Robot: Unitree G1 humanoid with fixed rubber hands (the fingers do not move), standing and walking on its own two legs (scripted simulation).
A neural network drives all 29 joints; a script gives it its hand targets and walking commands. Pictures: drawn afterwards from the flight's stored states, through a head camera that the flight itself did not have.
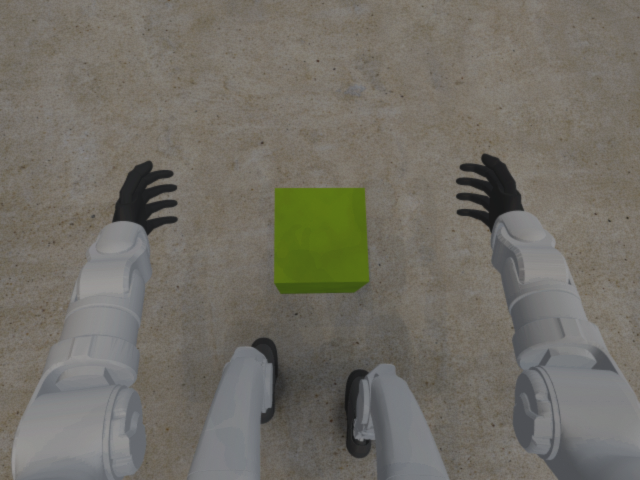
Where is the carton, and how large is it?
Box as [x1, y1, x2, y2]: [274, 188, 368, 293]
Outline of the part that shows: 275,188 274,283 281,293 353,292 368,281 364,188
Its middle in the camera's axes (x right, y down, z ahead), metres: -0.01 +0.02 +0.96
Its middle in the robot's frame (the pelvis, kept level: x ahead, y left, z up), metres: +0.49 +0.01 -0.56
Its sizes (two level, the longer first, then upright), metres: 0.210 0.200 0.250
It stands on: the floor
